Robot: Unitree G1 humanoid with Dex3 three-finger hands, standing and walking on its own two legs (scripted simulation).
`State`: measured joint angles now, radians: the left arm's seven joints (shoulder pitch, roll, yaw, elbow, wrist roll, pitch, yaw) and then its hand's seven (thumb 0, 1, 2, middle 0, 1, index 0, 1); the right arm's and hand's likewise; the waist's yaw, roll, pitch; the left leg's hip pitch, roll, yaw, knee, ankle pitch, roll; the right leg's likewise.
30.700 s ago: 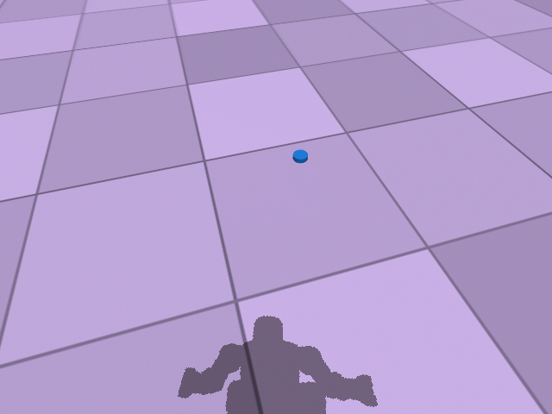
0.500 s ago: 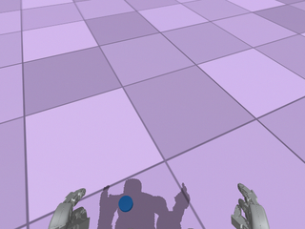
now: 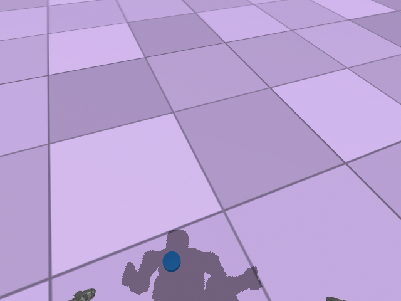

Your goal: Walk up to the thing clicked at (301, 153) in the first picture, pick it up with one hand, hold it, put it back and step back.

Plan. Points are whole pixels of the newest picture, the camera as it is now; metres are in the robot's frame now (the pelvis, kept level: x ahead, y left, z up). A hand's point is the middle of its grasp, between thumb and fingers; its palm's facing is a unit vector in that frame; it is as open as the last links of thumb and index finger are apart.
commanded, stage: stand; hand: left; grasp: from above
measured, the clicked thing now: (171, 261) +0.38 +0.17 -0.74
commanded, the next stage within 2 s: none
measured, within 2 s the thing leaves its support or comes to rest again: neither
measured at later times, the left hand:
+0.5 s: hand out of the picture +0.04 +0.23 -0.14, palm faces +0.06 -0.94 -0.33, open 7.4 cm
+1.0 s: hand out of the picture +0.05 +0.22 -0.13, palm faces +0.03 -0.94 -0.33, open 7.4 cm
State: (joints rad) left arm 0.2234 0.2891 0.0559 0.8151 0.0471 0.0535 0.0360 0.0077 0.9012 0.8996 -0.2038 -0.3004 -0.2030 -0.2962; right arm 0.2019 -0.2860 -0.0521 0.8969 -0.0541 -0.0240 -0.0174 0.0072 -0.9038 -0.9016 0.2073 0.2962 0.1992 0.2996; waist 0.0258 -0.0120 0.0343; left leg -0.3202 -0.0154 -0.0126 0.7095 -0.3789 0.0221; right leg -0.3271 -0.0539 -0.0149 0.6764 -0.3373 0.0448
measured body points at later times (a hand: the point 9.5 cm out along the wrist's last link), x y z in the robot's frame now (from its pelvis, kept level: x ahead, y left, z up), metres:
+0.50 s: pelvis +0.00 -0.01 +0.03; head +0.00 -0.01 +0.48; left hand +0.04 +0.28 -0.12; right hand +0.07 -0.28 -0.12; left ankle +0.00 +0.11 -0.72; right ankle +0.01 -0.15 -0.72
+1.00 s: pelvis +0.00 -0.03 +0.03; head +0.00 -0.03 +0.48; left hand +0.05 +0.27 -0.11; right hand +0.06 -0.31 -0.11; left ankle +0.00 +0.11 -0.72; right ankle +0.01 -0.15 -0.72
